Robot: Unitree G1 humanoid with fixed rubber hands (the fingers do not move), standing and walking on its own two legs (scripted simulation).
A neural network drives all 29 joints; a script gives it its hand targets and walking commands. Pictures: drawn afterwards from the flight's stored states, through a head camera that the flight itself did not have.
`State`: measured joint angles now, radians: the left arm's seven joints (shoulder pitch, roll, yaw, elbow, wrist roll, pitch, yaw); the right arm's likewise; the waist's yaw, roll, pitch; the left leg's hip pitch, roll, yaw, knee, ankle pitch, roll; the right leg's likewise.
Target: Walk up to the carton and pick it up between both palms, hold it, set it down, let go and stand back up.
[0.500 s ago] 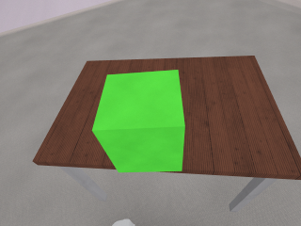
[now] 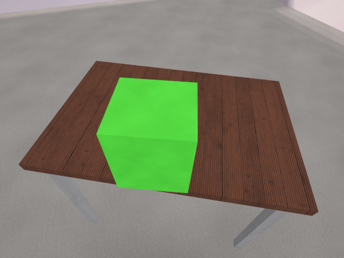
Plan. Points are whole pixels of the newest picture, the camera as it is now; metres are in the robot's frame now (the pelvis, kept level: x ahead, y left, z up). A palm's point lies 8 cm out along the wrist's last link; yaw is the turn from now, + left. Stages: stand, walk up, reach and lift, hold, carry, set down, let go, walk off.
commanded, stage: walk up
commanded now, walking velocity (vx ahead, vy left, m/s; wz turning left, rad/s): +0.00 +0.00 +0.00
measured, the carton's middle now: (155, 138) +0.41 +0.08 +0.02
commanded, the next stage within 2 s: none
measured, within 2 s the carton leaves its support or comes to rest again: neither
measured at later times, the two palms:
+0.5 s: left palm out of the picture -0.05 +0.24 -0.14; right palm out of the picture -0.08 -0.17 -0.15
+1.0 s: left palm out of the picture -0.04 +0.36 -0.16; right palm out of the picture -0.02 -0.07 -0.12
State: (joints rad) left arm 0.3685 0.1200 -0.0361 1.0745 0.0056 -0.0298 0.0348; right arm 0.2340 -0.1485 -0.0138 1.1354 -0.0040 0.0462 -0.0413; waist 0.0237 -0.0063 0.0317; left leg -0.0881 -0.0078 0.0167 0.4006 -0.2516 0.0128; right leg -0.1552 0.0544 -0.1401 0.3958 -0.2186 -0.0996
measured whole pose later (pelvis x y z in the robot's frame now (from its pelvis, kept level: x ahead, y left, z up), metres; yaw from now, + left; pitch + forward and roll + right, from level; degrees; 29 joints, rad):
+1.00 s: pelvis -0.02 +0.14 +0.01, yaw -2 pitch +1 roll -1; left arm 0.31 0.17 0.03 1.09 0.02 0.03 0.02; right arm 0.30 -0.10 0.01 1.08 -0.02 -0.03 -0.03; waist 0.02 -0.08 0.00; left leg -0.19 0.02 0.06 0.39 -0.22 0.02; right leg -0.32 -0.05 -0.02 0.72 -0.38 0.00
